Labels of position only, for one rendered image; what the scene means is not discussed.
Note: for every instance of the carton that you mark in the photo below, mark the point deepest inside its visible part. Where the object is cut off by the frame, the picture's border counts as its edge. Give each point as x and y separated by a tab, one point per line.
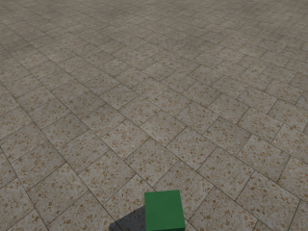
164	211

